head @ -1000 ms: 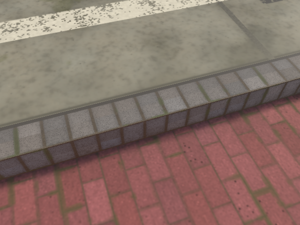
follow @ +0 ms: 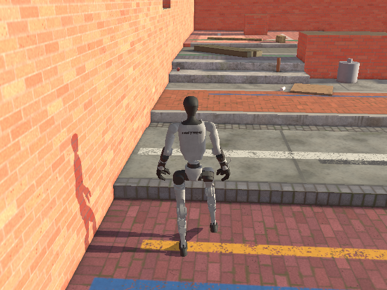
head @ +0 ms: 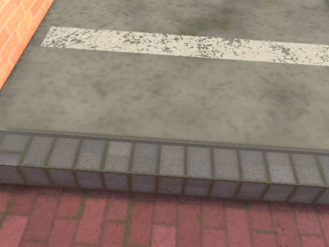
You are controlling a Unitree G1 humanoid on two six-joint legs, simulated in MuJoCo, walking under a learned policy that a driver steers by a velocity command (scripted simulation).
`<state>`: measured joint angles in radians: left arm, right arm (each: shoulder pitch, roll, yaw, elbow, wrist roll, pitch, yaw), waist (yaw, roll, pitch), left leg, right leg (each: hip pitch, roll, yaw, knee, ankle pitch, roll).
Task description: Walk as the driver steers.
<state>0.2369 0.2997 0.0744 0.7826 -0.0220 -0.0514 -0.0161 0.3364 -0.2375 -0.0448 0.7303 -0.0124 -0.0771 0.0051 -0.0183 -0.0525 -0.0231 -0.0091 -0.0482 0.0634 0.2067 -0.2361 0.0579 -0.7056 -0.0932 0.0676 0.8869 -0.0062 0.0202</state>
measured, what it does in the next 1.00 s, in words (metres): walks ahead, turning right: right foot, then left foot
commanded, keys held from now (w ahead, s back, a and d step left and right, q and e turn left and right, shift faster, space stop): w+e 0.56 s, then w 0.36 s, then w+q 0.08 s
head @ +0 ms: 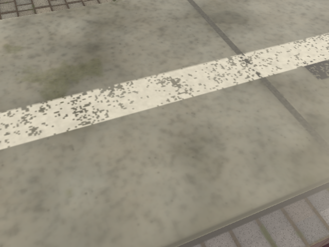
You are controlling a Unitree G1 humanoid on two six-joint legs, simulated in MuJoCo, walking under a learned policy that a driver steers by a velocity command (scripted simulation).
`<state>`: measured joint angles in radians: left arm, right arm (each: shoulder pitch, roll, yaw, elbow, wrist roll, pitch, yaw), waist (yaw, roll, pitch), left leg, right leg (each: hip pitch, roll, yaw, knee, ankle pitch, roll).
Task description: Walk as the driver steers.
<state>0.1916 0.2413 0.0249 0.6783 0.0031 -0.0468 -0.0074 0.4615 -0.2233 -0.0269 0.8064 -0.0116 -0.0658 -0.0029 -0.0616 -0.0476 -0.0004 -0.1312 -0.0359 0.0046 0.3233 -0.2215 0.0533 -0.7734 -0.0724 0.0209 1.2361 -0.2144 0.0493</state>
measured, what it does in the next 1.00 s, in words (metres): climbs, turning left: right foot 0.11 m higher, then right foot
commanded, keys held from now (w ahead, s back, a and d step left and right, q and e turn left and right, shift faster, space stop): w+q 0.68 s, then q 0.32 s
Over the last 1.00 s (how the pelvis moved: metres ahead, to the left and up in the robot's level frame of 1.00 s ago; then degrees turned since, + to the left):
0.53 -0.12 0.00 -24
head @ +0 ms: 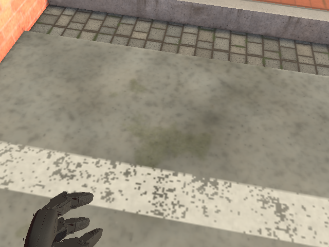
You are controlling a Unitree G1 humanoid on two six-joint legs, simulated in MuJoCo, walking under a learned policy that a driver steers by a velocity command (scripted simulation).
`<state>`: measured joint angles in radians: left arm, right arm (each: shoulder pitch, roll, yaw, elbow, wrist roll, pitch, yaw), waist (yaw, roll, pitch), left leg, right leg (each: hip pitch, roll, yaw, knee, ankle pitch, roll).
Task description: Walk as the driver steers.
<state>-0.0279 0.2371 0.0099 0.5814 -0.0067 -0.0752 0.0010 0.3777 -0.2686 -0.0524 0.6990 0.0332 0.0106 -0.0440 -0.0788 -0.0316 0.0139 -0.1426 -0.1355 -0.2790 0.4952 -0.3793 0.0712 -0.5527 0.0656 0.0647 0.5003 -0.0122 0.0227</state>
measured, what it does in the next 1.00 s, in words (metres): steps on the spot: right foot, then left foot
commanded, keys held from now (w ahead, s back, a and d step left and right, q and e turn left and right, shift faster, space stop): q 0.06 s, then no key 0.92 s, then w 0.02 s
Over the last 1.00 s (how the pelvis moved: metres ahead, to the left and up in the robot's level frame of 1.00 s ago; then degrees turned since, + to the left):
0.52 0.00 0.14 34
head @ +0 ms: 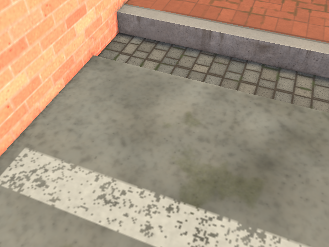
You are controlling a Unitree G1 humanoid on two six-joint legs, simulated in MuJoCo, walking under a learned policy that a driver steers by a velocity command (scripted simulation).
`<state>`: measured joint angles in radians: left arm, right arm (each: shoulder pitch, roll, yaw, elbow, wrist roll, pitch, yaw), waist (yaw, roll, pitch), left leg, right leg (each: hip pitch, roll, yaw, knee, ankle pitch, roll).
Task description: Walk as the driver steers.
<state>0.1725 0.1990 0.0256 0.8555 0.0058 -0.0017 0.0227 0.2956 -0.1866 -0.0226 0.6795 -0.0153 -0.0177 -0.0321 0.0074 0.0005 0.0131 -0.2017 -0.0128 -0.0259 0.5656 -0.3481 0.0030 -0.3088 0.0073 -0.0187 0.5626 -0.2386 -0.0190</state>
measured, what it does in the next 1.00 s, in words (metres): walks ahead, turning right: left foot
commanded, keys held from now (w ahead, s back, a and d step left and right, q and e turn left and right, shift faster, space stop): w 0.16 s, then w+e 0.84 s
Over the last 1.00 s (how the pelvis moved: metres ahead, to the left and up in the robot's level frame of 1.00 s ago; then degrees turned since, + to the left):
0.10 0.00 0.00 7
